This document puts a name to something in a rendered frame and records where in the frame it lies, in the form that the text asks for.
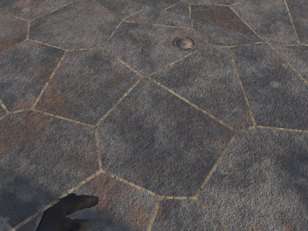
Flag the robot left hand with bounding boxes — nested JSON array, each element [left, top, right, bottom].
[[36, 192, 102, 231]]

